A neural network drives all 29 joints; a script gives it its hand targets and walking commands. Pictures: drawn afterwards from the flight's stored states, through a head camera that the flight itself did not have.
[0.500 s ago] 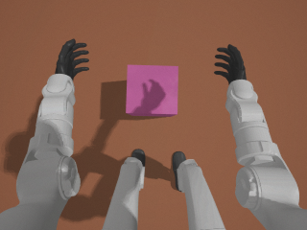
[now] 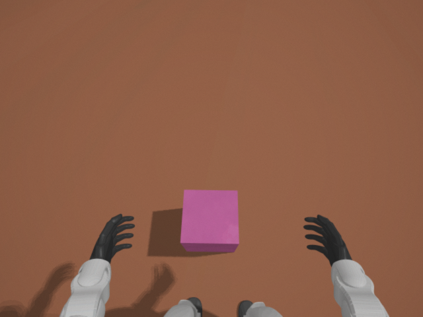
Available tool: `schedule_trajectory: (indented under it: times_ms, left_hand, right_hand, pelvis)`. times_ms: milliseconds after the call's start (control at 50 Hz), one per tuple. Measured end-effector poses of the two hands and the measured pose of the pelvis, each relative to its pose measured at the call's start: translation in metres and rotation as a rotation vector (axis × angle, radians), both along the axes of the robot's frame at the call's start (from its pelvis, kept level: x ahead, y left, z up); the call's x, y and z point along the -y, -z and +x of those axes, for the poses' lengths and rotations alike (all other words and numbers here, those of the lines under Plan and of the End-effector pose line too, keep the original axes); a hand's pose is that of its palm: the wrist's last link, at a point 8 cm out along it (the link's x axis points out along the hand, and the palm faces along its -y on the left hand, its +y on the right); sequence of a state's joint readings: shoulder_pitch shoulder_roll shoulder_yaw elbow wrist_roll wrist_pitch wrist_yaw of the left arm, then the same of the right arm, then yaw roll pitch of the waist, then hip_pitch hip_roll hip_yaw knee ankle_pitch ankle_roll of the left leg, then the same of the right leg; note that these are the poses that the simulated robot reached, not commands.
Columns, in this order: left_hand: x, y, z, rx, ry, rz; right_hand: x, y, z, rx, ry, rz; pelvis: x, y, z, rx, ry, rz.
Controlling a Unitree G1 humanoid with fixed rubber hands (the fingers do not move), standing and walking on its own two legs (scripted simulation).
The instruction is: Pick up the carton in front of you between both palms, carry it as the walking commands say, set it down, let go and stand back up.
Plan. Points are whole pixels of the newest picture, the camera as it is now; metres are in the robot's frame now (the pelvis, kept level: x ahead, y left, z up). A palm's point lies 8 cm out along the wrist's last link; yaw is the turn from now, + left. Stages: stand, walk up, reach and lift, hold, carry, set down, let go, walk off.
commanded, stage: let go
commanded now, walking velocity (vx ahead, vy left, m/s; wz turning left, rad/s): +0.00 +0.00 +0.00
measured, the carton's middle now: (210, 222) +0.42 +0.03 -0.63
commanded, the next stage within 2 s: stand in 0.60 s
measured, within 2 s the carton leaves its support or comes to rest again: neither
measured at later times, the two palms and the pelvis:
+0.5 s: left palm (96, 297) +0.16 +0.22 -0.05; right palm (369, 293) +0.17 -0.24 -0.05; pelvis +0.00 -0.01 +0.02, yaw +0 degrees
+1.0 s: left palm (63, 297) +0.16 +0.28 -0.07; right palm (388, 293) +0.17 -0.28 -0.06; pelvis +0.03 +0.00 +0.01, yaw -1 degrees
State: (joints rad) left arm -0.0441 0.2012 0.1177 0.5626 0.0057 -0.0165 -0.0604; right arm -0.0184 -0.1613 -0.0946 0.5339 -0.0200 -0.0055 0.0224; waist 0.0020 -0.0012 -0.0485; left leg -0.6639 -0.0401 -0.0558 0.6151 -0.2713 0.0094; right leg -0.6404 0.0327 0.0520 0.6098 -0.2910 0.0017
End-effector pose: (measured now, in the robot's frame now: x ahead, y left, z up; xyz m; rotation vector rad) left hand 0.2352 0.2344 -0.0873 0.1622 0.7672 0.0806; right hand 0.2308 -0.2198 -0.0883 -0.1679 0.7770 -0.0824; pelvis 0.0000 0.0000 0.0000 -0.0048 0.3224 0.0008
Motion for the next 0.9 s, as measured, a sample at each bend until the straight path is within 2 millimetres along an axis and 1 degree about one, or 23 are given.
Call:
schedule_trajectory:
  times_ms: [120, 180, 240, 320, 400, 520, 660, 700, 760, 820, 900]
  left_hand:
    - [0.005, -0.026, -0.04, -0.007, 0.002, 0.009]
    - [0.006, -0.034, -0.055, -0.013, 0.003, 0.012]
    - [0.01, -0.038, -0.065, -0.017, 0.004, 0.005]
    - [0.015, -0.04, -0.071, -0.021, 0.011, -0.006]
    - [0.018, -0.039, -0.072, -0.029, 0.014, -0.01]
    - [0.016, -0.04, -0.071, -0.034, 0.018, -0.003]
    - [0.011, -0.039, -0.07, -0.041, 0.021, 0.001]
    - [0.004, -0.035, -0.07, -0.044, 0.014, 0.037]
    - [-0.017, -0.029, -0.072, -0.064, -0.003, 0.109]
    - [-0.036, -0.027, -0.074, -0.082, -0.021, 0.16]
    - [-0.05, -0.023, -0.075, -0.113, -0.035, 0.185]
  right_hand:
    - [0.014, -0.024, -0.04, -0.006, -0.003, 0.0]
    - [0.02, -0.032, -0.053, -0.005, -0.011, -0.003]
    - [0.025, -0.037, -0.061, -0.006, -0.017, -0.006]
    - [0.026, -0.042, -0.065, -0.004, -0.022, -0.004]
    - [0.024, -0.043, -0.064, -0.011, -0.027, 0.001]
    - [0.02, -0.043, -0.063, -0.022, -0.021, 0.001]
    - [0.019, -0.041, -0.067, -0.035, -0.007, -0.001]
    - [0.023, -0.036, -0.068, -0.045, -0.001, -0.037]
    - [0.038, -0.029, -0.072, -0.076, 0.014, -0.108]
    - [0.053, -0.027, -0.075, -0.102, 0.028, -0.159]
    - [0.064, -0.026, -0.073, -0.125, 0.041, -0.192]
  pelvis:
    - [0.006, -0.015, 0.007, 0.15, 0.0, 0.004]
    - [0.008, -0.019, 0.009, 0.222, -0.001, 0.006]
    - [0.011, -0.02, 0.009, 0.284, -0.002, 0.008]
    - [0.013, -0.021, 0.007, 0.351, -0.003, 0.01]
    - [0.014, -0.019, 0.004, 0.397, -0.003, 0.011]
    - [0.012, -0.018, 0.002, 0.428, -0.002, 0.009]
    - [0.007, -0.018, 0.006, 0.439, 0.004, 0.006]
    - [0.005, -0.017, 0.008, 0.407, 0.006, 0.005]
    - [0.004, -0.015, 0.011, 0.372, 0.005, 0.005]
    - [0.003, -0.014, 0.015, 0.348, 0.006, 0.004]
    - [0.001, -0.014, 0.022, 0.327, 0.008, 0.001]
